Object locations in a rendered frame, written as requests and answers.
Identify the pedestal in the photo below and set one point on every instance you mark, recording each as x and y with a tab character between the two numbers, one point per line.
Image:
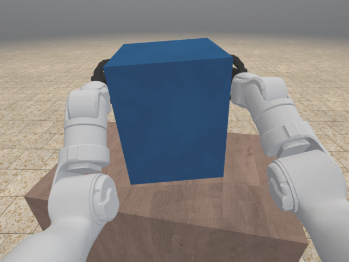
223	219

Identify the robot right forearm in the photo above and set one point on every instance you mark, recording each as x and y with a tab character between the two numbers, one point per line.
282	130

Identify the right robot hand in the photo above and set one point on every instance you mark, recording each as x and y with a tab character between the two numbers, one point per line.
239	67

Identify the left robot hand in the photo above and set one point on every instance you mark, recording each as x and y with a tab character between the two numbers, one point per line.
99	74

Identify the right robot upper arm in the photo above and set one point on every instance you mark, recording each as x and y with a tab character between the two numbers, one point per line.
310	185

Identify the robot left forearm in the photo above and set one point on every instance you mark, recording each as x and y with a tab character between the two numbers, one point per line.
85	132

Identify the carton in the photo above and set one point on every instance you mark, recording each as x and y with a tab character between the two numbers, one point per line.
171	102

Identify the left robot upper arm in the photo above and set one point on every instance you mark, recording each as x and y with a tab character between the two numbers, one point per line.
79	207

